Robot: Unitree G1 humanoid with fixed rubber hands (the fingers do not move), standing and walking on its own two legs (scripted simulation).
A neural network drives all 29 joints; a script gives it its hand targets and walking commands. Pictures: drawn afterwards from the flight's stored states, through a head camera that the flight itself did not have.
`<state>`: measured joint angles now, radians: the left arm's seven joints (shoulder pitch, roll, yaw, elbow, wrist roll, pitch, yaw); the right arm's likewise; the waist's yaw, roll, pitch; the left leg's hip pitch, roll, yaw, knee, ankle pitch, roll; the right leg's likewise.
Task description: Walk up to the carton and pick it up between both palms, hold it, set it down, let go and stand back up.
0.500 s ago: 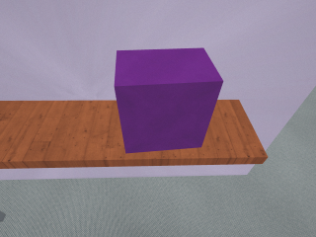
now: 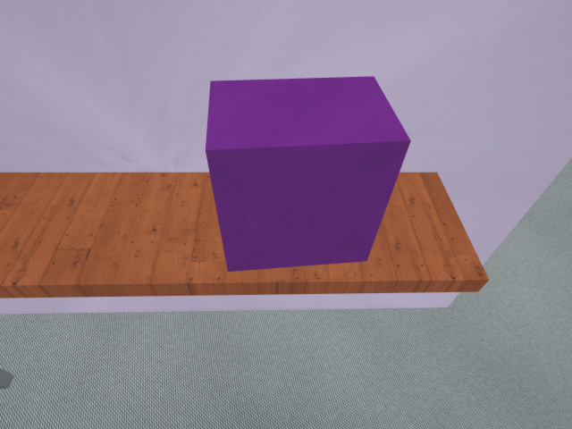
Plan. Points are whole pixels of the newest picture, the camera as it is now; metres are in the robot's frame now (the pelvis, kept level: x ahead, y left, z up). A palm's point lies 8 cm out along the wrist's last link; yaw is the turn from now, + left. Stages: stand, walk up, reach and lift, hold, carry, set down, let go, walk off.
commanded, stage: walk up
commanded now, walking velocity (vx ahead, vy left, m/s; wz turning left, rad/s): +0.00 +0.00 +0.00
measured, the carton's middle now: (296, 180) +0.49 -0.03 +0.07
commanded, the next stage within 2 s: none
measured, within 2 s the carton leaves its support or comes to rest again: neither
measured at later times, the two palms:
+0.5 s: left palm out of the picture +0.00 +0.20 -0.15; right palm out of the picture -0.05 -0.24 -0.14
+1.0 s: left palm out of the picture +0.07 +0.09 -0.17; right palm out of the picture +0.11 -0.31 -0.14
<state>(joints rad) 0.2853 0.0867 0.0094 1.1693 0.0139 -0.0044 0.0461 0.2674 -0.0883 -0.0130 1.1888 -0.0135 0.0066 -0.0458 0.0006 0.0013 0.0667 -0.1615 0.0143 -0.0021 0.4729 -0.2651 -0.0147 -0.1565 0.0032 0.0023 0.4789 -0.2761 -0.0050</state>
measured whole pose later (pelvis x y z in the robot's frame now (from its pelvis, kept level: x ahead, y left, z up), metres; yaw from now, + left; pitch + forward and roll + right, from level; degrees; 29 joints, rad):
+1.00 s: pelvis +0.09 -0.10 -0.01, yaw +1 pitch -2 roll +0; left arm 0.30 0.13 0.01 1.10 0.01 -0.01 0.04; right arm 0.21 -0.10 -0.01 1.15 -0.01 0.00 -0.05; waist 0.02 -0.08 0.07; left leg -0.18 0.00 0.09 0.55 -0.33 0.04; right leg -0.16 0.02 -0.12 0.53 -0.34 -0.06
